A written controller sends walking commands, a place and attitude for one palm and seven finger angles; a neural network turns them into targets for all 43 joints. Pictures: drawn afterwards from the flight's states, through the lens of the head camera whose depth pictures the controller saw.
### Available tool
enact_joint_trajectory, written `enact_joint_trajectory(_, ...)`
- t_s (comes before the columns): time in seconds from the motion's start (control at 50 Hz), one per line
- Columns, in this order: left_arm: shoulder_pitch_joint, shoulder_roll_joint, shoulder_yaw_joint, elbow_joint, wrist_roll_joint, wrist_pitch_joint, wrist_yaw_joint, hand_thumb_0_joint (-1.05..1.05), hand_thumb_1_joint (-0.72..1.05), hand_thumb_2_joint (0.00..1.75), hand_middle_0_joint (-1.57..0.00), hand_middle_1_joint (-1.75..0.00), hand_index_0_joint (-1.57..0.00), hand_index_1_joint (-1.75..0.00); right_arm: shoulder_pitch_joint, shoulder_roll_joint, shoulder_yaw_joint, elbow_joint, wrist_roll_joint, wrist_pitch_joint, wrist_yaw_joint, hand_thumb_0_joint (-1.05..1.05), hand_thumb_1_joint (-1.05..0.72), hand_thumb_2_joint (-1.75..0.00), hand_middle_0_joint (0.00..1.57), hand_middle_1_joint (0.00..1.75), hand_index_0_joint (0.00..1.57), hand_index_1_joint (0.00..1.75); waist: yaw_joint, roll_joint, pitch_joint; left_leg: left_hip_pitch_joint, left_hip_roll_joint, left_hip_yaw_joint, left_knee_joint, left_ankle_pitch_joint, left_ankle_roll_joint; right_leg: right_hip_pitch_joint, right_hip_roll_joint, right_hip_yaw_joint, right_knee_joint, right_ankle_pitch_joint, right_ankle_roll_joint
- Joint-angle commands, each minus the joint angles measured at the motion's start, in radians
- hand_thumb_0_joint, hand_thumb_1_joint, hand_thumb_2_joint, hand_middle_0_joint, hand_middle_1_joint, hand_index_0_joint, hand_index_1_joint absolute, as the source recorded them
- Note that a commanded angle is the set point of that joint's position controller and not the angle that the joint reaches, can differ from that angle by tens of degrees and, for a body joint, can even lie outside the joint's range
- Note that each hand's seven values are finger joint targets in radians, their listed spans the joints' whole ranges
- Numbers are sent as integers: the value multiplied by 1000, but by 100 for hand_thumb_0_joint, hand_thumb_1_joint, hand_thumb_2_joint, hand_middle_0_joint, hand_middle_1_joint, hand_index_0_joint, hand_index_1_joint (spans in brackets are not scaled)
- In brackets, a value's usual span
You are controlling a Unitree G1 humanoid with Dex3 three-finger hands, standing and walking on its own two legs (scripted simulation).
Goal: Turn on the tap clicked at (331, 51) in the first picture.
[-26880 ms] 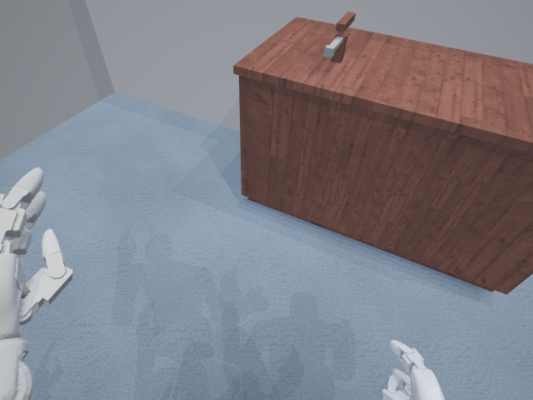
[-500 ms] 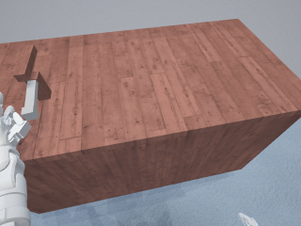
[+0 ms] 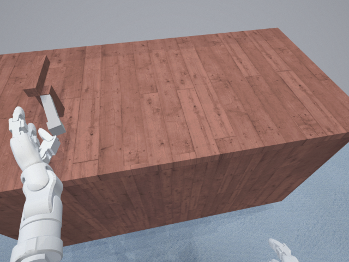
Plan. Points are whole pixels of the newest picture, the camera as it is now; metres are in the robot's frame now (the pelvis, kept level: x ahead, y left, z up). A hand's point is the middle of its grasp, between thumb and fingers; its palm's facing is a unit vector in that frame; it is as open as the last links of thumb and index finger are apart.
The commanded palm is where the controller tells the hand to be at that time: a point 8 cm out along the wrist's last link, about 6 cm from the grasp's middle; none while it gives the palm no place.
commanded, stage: push the lever round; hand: left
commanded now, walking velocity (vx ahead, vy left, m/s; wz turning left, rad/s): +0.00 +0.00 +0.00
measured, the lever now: (56, 127) +0.39 +0.31 +0.09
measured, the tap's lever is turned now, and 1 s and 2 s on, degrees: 20 43 73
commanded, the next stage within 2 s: lift the hand up off the lever in 1.70 s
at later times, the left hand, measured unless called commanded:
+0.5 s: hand (67, 136) +0.36 +0.27 +0.08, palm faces +0.72 -0.69 -0.05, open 7.7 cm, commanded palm +0.32 +0.29 +0.08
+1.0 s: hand (85, 126) +0.39 +0.24 +0.08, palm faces +0.79 -0.62 -0.05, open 7.7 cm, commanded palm +0.35 +0.25 +0.08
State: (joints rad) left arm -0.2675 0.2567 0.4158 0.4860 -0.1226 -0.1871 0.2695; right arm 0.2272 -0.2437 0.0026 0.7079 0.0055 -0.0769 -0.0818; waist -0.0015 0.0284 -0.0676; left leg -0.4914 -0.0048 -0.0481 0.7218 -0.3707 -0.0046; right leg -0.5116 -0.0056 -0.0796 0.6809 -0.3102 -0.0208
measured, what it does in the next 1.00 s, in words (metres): stands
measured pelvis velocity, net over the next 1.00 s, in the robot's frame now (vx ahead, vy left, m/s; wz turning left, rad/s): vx -0.01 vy -0.01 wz -0.01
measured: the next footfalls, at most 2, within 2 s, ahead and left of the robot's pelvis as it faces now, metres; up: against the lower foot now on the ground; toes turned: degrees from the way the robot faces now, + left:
none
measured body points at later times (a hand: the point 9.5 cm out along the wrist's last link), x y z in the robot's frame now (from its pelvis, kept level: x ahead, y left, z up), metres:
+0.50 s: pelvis -0.01 -0.01 +0.00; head +0.03 -0.02 +0.45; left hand +0.32 +0.31 +0.09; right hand +0.11 -0.27 -0.12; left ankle -0.01 +0.12 -0.72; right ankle +0.02 -0.11 -0.72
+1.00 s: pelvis -0.01 -0.01 +0.00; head +0.02 -0.02 +0.45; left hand +0.35 +0.27 +0.09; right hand +0.10 -0.26 -0.13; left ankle -0.01 +0.12 -0.72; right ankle +0.02 -0.11 -0.72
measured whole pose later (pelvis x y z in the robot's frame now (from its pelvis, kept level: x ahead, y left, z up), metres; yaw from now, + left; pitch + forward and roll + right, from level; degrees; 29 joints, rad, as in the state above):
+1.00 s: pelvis -0.01 -0.01 +0.00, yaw +0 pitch +9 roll -1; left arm -0.49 0.13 0.38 0.67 0.03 -0.17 0.70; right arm 0.23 -0.22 -0.03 0.77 -0.05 -0.05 -0.03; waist -0.04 0.03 -0.10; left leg -0.53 0.00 -0.04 0.73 -0.36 -0.02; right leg -0.55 0.00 -0.08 0.70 -0.30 -0.03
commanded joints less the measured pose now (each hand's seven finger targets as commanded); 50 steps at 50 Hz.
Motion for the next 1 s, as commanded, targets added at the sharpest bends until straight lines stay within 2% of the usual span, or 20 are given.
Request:
enact_joint_trajectory(0.0, -333, 246, 21, -229, 38, -68, 46, 0, 90, 90, -15, -15, -15, -15, -21, -143, -50, -107, -3, -34, -10, 0, -90, -90, 20, 30, 20, 30, -20, 48, -272, 71, 3, 2, -103, 266, 1, 184, 3, 38, -72, 222, -3)
enact_joint_trajectory(0.06, -332, 211, 4, -224, 35, -68, 67, 0, 90, 90, -15, -15, -15, -15, -20, -140, -53, -109, -7, -31, -5, 0, -90, -90, 20, 30, 20, 30, -20, 16, -294, 68, 0, 10, -99, 277, 3, 206, 3, 41, -73, 252, -1)
enact_joint_trajectory(0.1, -340, 229, 21, -211, 43, -65, 83, 0, 90, 90, -15, -15, -15, -15, -19, -142, -53, -103, -9, -26, -7, 0, -90, -90, 20, 30, 20, 30, -19, 16, -292, 60, -1, 9, -96, 271, 5, 207, 2, 43, -73, 250, 0)
enact_joint_trajectory(0.18, -351, 177, -24, -230, 53, -72, 111, 0, 90, 90, -15, -15, -15, -15, -27, -134, -54, -108, -12, -29, 0, 0, -90, -90, 20, 30, 20, 30, -22, 42, -297, 63, -3, 18, -97, 264, 5, 210, 0, 47, -76, 251, 0)
enact_joint_trajectory(0.2, -344, 205, 10, -213, 58, -71, 123, 0, 90, 90, -15, -15, -15, -15, -23, -139, -55, -100, -13, -25, -2, 0, -90, -90, 20, 30, 20, 30, -20, 17, -295, 58, -2, 14, -96, 269, 7, 213, 1, 44, -77, 253, 0)
enact_joint_trajectory(0.24, -346, 182, -8, -218, 59, -73, 137, 0, 90, 90, -15, -15, -15, -15, -25, -134, -58, -104, -15, -23, 3, 0, -90, -90, 20, 30, 20, 30, -22, -3, -301, 57, -2, 19, -95, 267, 10, 223, 0, 47, -79, 263, 2)
enact_joint_trajectory(0.3, -329, 204, 20, -200, 69, -67, 160, 0, 90, 90, -15, -15, -15, -15, -31, -136, -59, -100, -14, -17, 2, 0, -90, -90, 20, 30, 20, 30, -13, 12, -286, 41, -3, 21, -99, 261, 10, 231, -3, 50, -83, 258, 1)
enact_joint_trajectory(0.32, -354, 172, -8, -201, 68, -65, 165, 0, 90, 90, -15, -15, -15, -15, -32, -133, -58, -103, -15, -16, 4, 0, -90, -90, 20, 30, 20, 30, -24, 6, -285, 41, -5, 24, -99, 244, 12, 221, -4, 52, -87, 245, 5)
enact_joint_trajectory(0.38, -388, 189, 6, -153, 71, -55, 185, 0, 90, 90, -15, -15, -15, -15, -37, -137, -58, -96, -15, -13, 0, 0, -90, -90, 20, 30, 20, 30, -33, -41, -253, 7, -7, 26, -104, 180, 19, 210, -9, 62, -110, 186, 11)
enact_joint_trajectory(0.4, -403, 213, 24, -165, 82, -58, 195, 0, 90, 90, -15, -15, -15, -15, -42, -136, -58, -94, -15, -9, -3, 0, -90, -90, 20, 30, 20, 30, -25, -7, -251, 14, -6, 24, -109, 183, 18, 214, -10, 63, -110, 181, 7)
enact_joint_trajectory(0.42, -428, 175, -13, -179, 87, -60, 200, 0, 90, 90, -15, -15, -15, -15, -41, -132, -58, -98, -17, -11, 0, 0, -90, -90, 20, 30, 20, 30, -36, 9, -272, 28, -9, 30, -106, 182, 20, 207, -10, 64, -108, 183, 9)
enact_joint_trajectory(0.6, -532, 152, -34, -117, 119, -77, 275, 0, 90, 90, -15, -15, -15, -15, -34, -131, -60, -74, -29, -14, 1, 0, -90, -90, 20, 30, 20, 30, -48, 28, -296, 29, -7, 18, -99, 157, 16, 177, -8, 62, -102, 149, 4)
enact_joint_trajectory(0.66, -557, 103, -69, -124, 133, -82, 309, 0, 90, 90, -15, -15, -15, -15, -30, -126, -65, -73, -34, -18, 10, 0, -90, -90, 20, 30, 20, 30, -52, 11, -335, 48, -4, 18, -93, 198, 10, 182, -6, 52, -86, 186, 3)
enact_joint_trajectory(0.76, -597, 72, -83, -78, 159, -71, 362, 0, 90, 90, -15, -15, -15, -15, -30, -124, -68, -63, -40, -17, 21, 0, -90, -90, 20, 30, 20, 30, -54, 0, -317, 38, 0, 16, -92, 201, 6, 163, -4, 47, -82, 182, 2)
enact_joint_trajectory(0.8, -585, 105, -41, -82, 170, -69, 385, 0, 90, 90, -15, -15, -15, -15, -29, -126, -73, -59, -46, -12, 23, 0, -90, -90, 20, 30, 20, 30, -34, 27, -346, 38, -2, 18, -88, 229, 4, 186, -5, 49, -75, 206, -1)
enact_joint_trajectory(0.82, -587, 89, -53, -79, 174, -67, 394, 0, 90, 90, -15, -15, -15, -15, -23, -121, -72, -62, -45, -11, 27, 0, -90, -90, 20, 30, 20, 30, -40, 2, -355, 40, -1, 16, -90, 236, 2, 191, -4, 43, -71, 209, -1)
enact_joint_trajectory(0.86, -610, 56, -80, -70, 180, -65, 408, 0, 90, 90, -15, -15, -15, -15, -27, -118, -73, -58, -48, -11, 33, 0, -90, -90, 20, 30, 20, 30, -48, -7, -342, 39, 3, 20, -86, 236, 0, 178, -4, 41, -72, 207, 0)
enact_joint_trajectory(0.9, -594, 59, -61, -47, 189, -57, 425, 0, 90, 90, -15, -15, -15, -15, -27, -120, -76, -53, -53, -10, 37, 0, -90, -90, 20, 30, 20, 30, -34, 16, -329, 34, 3, 16, -91, 243, -3, 172, -1, 37, -70, 202, -5)
enact_joint_trajectory(0.96, -632, 61, -57, 2, 190, -45, 443, 0, 90, 90, -15, -15, -15, -15, -21, -119, -75, -50, -53, -5, 40, 0, -90, -90, 20, 30, 20, 30, -53, -55, -305, 3, 3, 24, -89, 195, 6, 167, -6, 43, -87, 167, 4)
enact_joint_trajectory(0.98, -657, 63, -58, -9, 191, -48, 449, 0, 90, 90, -15, -15, -15, -15, -25, -118, -75, -52, -54, -4, 40, 0, -90, -90, 20, 30, 20, 30, -52, -43, -306, 3, 2, 26, -92, 189, 6, 172, -9, 47, -91, 163, 4)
